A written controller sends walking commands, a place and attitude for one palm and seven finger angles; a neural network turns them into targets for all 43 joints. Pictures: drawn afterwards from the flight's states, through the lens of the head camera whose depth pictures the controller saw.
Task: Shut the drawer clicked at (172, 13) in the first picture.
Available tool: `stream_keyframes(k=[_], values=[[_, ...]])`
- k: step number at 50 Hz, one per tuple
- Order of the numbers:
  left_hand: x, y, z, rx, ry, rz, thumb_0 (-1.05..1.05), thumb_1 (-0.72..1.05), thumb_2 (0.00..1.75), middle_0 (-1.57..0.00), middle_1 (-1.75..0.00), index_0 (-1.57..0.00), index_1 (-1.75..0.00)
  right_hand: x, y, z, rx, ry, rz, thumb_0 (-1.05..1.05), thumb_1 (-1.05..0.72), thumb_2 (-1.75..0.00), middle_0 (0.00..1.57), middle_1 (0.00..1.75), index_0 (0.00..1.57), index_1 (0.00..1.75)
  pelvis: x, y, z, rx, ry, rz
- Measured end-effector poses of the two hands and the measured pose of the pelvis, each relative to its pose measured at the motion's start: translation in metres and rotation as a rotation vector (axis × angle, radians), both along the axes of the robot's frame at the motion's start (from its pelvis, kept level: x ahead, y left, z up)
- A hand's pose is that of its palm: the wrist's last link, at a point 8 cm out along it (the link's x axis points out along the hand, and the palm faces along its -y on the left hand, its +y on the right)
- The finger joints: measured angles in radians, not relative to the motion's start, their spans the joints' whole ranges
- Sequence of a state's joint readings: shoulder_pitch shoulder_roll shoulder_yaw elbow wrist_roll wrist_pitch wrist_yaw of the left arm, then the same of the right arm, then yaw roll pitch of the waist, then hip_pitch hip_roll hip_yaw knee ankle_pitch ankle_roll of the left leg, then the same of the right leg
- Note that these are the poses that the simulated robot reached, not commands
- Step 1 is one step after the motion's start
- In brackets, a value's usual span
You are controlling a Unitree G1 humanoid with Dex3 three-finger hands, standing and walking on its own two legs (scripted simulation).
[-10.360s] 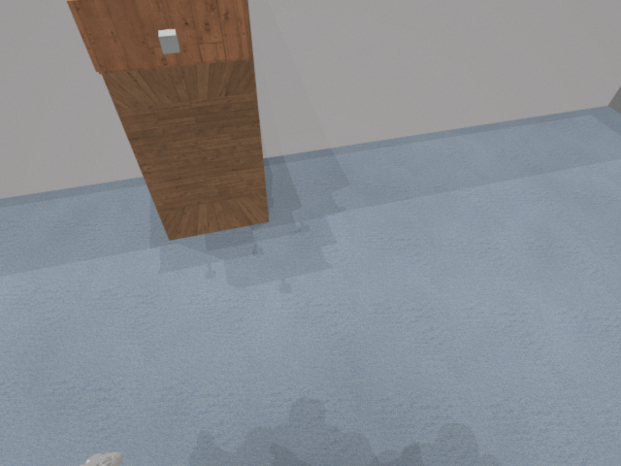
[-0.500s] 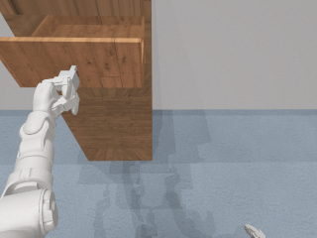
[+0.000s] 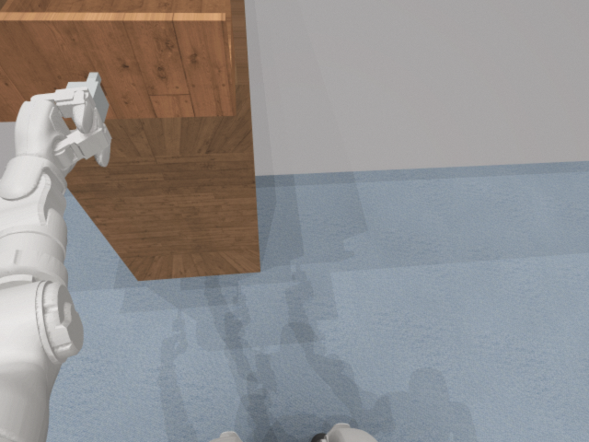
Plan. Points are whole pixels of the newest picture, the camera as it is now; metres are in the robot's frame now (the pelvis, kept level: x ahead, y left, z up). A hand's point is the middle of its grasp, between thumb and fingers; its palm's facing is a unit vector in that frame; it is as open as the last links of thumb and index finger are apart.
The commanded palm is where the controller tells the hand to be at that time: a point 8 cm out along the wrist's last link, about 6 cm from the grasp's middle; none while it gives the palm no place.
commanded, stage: push the drawer shut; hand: left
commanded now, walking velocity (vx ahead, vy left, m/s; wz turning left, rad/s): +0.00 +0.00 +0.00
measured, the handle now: (89, 93) +0.56 +0.27 +0.14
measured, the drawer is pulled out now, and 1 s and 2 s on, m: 0.09 0.00 0.00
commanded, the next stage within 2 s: pull the fist back off the drawer in 0.90 s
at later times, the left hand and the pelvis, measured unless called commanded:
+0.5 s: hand (112, 100) +0.54 +0.23 +0.14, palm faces +0.06 -1.00 -0.01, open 3.4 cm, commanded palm +0.55 +0.27 +0.13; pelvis +0.01 +0.01 +0.00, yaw -1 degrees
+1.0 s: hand (110, 85) +0.57 +0.24 +0.14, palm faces +0.06 -1.00 -0.01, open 3.2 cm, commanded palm +0.60 +0.27 +0.13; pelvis +0.02 +0.01 -0.01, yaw +0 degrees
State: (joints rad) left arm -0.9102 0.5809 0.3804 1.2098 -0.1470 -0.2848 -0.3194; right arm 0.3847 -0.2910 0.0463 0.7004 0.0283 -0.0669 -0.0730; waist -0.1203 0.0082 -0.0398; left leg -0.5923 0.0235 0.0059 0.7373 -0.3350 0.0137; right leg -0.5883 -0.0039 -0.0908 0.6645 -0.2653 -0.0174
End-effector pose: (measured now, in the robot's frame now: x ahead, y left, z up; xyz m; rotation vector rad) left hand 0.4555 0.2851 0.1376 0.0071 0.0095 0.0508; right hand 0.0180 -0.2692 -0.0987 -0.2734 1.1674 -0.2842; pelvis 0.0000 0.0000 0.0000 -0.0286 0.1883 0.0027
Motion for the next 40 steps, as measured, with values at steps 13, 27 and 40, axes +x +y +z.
stream_keyframes(k=[13,27,40], values=[[0.032,-0.004,0.002,0.001,0.008,0.009,0.05,0.87,0.98,-1.4,-1.6,-1.4,-1.6,-0.031,0.006,0.001,-0.002,0.097,-0.039,0.01,-0.9,-0.9,0.2,0.3,0.2,0.3,0.005,0.005,-0.002,-0.006,0.046,-0.005],[0.068,-0.002,0.004,0.001,0.028,0.004,0.05,0.87,0.97,-1.4,-1.6,-1.4,-1.6,-0.037,0.014,0.004,0.003,0.162,-0.067,0.01,-0.9,-0.9,0.2,0.3,0.2,0.3,0.016,0.008,-0.004,-0.016,0.095,-0.013],[0.093,0.002,0.004,-0.002,0.033,-0.005,0.05,0.84,0.99,-1.4,-1.6,-1.4,-1.6,-0.051,0.019,0.008,0.006,0.266,-0.087,0.01,-0.9,-0.9,0.2,0.3,0.2,0.3,0.027,0.01,-0.005,-0.026,0.135,-0.012]])
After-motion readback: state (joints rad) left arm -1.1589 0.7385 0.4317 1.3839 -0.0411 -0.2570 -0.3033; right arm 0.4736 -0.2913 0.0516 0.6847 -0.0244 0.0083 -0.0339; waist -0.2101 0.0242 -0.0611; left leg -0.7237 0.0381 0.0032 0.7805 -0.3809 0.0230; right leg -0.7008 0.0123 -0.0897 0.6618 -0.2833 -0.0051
